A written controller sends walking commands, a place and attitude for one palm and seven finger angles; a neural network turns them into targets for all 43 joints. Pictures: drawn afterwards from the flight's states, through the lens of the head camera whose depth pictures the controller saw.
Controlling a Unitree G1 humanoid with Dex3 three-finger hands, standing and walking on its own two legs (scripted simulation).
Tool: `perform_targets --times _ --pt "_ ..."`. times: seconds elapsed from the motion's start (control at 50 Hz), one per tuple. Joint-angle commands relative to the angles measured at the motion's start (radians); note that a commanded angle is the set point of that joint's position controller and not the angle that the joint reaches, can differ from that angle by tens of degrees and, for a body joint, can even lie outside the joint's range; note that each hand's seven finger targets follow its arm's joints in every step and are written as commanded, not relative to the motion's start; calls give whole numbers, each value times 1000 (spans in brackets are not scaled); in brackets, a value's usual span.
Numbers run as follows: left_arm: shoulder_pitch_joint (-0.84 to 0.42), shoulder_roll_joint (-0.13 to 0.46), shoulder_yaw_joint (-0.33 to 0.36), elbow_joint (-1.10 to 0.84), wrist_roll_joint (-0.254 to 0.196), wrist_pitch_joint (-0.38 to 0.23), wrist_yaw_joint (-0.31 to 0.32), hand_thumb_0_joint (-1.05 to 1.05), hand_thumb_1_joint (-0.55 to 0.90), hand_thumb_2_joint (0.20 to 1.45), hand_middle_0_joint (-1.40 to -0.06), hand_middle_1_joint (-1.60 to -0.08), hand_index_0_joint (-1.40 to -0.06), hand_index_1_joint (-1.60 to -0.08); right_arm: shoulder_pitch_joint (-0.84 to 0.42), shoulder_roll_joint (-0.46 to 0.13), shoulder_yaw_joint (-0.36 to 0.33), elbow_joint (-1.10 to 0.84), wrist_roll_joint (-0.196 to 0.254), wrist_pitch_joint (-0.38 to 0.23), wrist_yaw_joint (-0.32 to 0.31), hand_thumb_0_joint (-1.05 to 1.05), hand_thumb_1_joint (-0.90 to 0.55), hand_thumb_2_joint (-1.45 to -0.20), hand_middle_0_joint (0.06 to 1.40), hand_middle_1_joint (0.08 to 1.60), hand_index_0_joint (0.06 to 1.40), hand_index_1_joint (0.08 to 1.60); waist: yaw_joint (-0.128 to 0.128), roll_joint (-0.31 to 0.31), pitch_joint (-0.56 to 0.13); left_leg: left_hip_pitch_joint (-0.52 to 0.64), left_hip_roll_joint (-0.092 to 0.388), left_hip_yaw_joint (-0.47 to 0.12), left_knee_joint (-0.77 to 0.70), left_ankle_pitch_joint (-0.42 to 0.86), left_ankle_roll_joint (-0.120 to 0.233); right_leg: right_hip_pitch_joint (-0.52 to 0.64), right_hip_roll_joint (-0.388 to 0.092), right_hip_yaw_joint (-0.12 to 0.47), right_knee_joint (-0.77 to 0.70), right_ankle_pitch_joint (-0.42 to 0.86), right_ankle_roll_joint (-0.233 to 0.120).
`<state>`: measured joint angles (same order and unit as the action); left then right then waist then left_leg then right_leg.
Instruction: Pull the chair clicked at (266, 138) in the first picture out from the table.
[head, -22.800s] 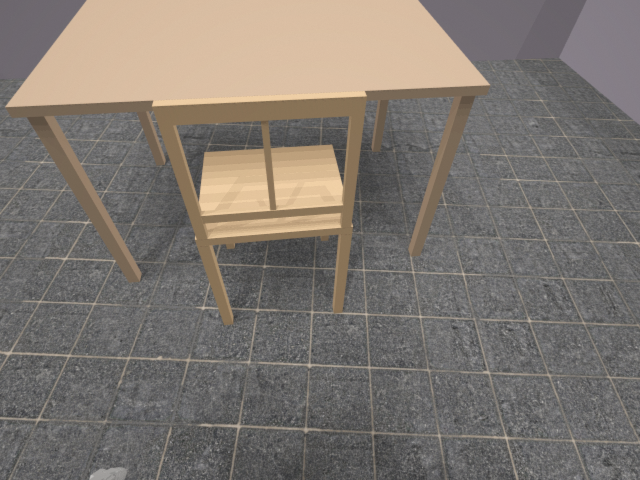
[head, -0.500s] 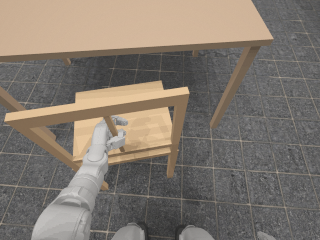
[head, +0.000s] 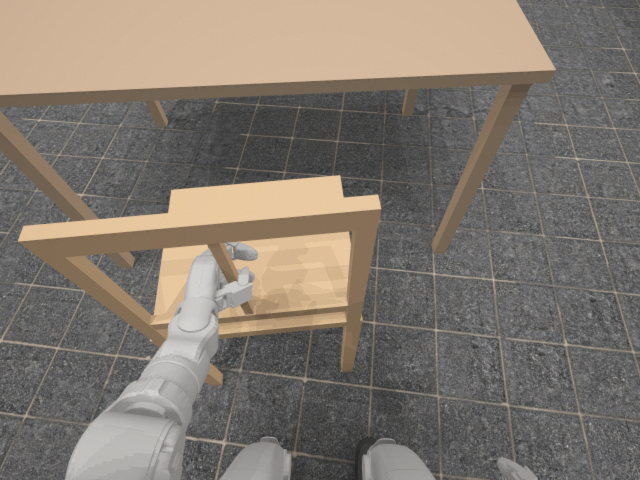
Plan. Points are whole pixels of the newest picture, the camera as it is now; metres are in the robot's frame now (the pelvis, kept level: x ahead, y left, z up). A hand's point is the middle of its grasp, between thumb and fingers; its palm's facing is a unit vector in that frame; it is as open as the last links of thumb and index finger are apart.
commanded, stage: step backward, pulling the chair out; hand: left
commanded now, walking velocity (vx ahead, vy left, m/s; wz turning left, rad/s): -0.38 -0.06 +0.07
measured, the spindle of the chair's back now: (234, 280) +0.39 +0.14 -0.08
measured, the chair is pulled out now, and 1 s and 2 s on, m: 0.18 0.28 0.39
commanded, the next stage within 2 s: none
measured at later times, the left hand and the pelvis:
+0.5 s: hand (239, 312) +0.33 +0.12 -0.06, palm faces -0.02 -0.98 -0.19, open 4.9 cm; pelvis -0.06 +0.01 -0.01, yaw +2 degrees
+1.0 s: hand (228, 360) +0.26 +0.13 -0.05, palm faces -0.04 -0.98 -0.17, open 4.8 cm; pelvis -0.11 +0.01 +0.00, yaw +2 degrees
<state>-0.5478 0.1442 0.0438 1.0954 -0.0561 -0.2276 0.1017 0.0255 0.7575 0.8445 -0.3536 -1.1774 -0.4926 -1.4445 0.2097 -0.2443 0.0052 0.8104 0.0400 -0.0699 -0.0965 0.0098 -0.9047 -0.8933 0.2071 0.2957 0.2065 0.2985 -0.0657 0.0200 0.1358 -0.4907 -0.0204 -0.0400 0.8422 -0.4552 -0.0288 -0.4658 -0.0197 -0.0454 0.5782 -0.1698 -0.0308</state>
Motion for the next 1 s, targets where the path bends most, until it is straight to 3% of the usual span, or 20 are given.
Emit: perform_targets --times 0.0,0.08,0.12,0.2,0.28,0.36,0.4,0.48,0.52,0.54,0.62,0.66,0.7,0.72,0.76,0.8,0.86,0.9,0.92,0.98 --pt "-304 213 12 -186 25 -28 12 0 900 900 -500 -1450 -500 -1450 54 -143 -47 -69 2 -32 -28 0 -900 -900 200 300 200 300 31 -137 -464 92 58 -28 -223 68 -10 376 -268 189 -85 494 -44" --pt "-335 146 -39 -218 22 -34 -9 0 900 900 -500 -1450 -500 -1450 89 -184 -85 -101 3 -12 -31 0 -900 -900 200 300 200 300 24 -60 -483 246 198 -72 -362 555 56 259 -74 77 -11 228 64" --pt "-383 119 -52 -277 39 -49 -16 0 900 900 -500 -1450 -500 -1450 57 -145 -79 -129 -20 3 -26 0 -900 -900 200 300 200 300 17 128 -493 233 239 -135 -356 685 80 259 -55 60 77 195 53" --pt "-344 125 -29 -292 52 -54 -22 0 900 900 -500 -1450 -500 -1450 62 -136 -89 -157 -32 24 -7 0 -900 -900 200 300 200 300 14 135 -465 234 286 -156 -331 774 95 239 -25 66 101 64 35" --pt "-329 179 3 -293 54 -63 -17 0 900 900 -500 -1450 -500 -1450 67 -137 -94 -154 -21 25 -6 0 -900 -900 200 300 200 300 14 75 -436 78 230 -81 -286 498 52 354 -65 98 34 240 17" --pt "-300 234 29 -217 56 -67 -1 0 900 900 -500 -1450 -500 -1450 82 -119 -90 -124 -3 5 -8 0 -900 -900 200 300 200 300 27 -178 -495 77 21 33 4 -103 -14 286 -288 293 -250 55 -56" --pt "-290 213 30 -178 57 -46 5 0 900 900 -500 -1450 -500 -1450 76 -121 -71 -102 -11 -5 -11 0 -900 -900 200 300 200 300 28 -169 -489 76 44 -14 22 -97 -9 305 -304 259 -227 124 -81" --pt "-307 178 3 -182 37 -32 3 0 900 900 -500 -1450 -500 -1450 88 -148 -60 -87 -6 -7 -29 0 -900 -900 200 300 200 300 -2 -160 -487 200 88 7 -363 115 12 282 -195 113 -127 159 6" --pt "-324 141 -34 -262 31 -49 -8 0 900 900 -500 -1450 -500 -1450 40 -162 -70 -141 -20 4 -30 0 -900 -900 200 300 200 300 27 138 -446 97 236 -151 -470 296 97 278 -60 58 56 -26 59" --pt "-338 145 -25 -270 33 -47 -12 0 900 900 -500 -1450 -500 -1450 23 -144 -68 -150 -22 9 -24 0 -900 -900 200 300 200 300 41 179 -407 26 294 -194 -478 319 125 291 -38 59 142 -110 50" --pt "-413 142 -17 -256 43 -51 -16 0 900 900 -500 -1450 -500 -1450 78 -139 -84 -119 -20 9 -18 0 -900 -900 200 300 200 300 14 53 -436 171 250 -124 -286 656 89 286 -48 91 34 193 35" --pt "-421 153 -32 -243 54 -59 -16 0 900 900 -500 -1450 -500 -1450 93 -136 -87 -104 -17 4 -14 0 -900 -900 200 300 200 300 7 54 -427 112 191 -61 -266 470 35 295 -102 131 -6 262 17" --pt "-387 213 2 -206 44 -60 -8 0 900 900 -500 -1450 -500 -1450 110 -144 -95 -86 -2 1 -20 0 -900 -900 200 300 200 300 8 -90 -483 129 93 13 -159 208 -3 275 -208 241 -139 225 -15" --pt "-365 216 -2 -190 43 -60 -7 0 900 900 -500 -1450 -500 -1450 101 -134 -91 -87 2 -1 -19 0 -900 -900 200 300 200 300 16 -133 -499 125 48 26 -82 -3 -13 278 -269 293 -216 160 -32" --pt "-347 216 7 -162 45 -43 -1 0 900 900 -500 -1450 -500 -1450 64 -135 -77 -88 -2 -7 -21 0 -900 -900 200 300 200 300 41 -151 -482 78 35 -16 22 -94 -9 283 -314 310 -262 59 -62" --pt "-345 201 7 -160 38 -25 0 0 900 900 -500 -1450 -500 -1450 83 -145 -64 -69 -4 -8 -24 0 -900 -900 200 300 200 300 18 -155 -501 127 54 -22 -104 -35 -6 305 -286 225 -208 175 -56" --pt "-354 167 -19 -194 23 -19 -6 0 900 900 -500 -1450 -500 -1450 80 -164 -64 -85 -3 -4 -39 0 -900 -900 200 300 200 300 6 -129 -485 202 96 -14 -397 163 22 276 -166 128 -142 102 33" --pt "-353 148 -41 -262 17 -30 -10 0 900 900 -500 -1450 -500 -1450 40 -168 -72 -142 -14 6 -38 0 -900 -900 200 300 200 300 39 166 -430 105 244 -130 -493 229 102 270 -43 54 57 -119 62" --pt "-379 136 -44 -270 19 -26 -14 0 900 900 -500 -1450 -500 -1450 20 -153 -65 -157 -17 9 -33 0 -900 -900 200 300 200 300 51 189 -389 20 296 -178 -503 253 129 283 -22 53 159 -159 51" --pt "-424 158 -8 -254 18 -31 -17 0 900 900 -500 -1450 -500 -1450 75 -150 -79 -117 -16 3 -32 0 -900 -900 200 300 200 300 27 6 -444 225 279 -137 -306 677 114 250 -21 78 53 91 45"
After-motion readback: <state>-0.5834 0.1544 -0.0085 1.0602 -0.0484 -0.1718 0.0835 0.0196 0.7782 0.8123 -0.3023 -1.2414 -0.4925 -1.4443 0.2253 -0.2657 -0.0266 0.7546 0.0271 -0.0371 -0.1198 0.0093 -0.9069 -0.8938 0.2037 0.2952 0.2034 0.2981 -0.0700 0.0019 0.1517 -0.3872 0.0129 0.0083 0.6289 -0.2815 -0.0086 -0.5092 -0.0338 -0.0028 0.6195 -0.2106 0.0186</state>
